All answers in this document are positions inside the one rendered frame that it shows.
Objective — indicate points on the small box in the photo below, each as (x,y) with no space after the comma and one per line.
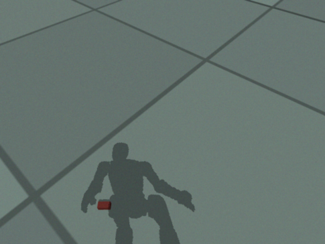
(104,205)

